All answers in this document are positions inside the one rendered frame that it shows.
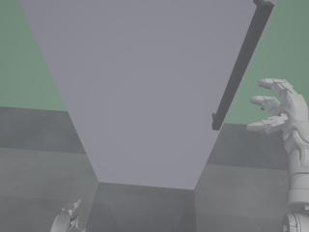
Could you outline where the robot right forearm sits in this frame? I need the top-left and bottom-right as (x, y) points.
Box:
(282, 121), (309, 217)

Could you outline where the fridge door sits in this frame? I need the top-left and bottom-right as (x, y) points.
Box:
(18, 0), (279, 190)

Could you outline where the robot right hand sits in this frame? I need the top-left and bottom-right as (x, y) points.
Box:
(246, 78), (309, 134)

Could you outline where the robot right upper arm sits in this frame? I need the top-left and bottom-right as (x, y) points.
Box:
(279, 212), (309, 232)

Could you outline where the handle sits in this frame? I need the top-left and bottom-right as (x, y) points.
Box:
(211, 0), (274, 131)

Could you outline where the robot left hand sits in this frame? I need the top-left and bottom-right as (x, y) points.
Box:
(50, 198), (86, 232)

